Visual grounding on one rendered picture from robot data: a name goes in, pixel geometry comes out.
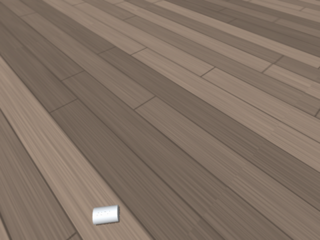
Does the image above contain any can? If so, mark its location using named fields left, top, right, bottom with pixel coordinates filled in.
left=92, top=205, right=120, bottom=225

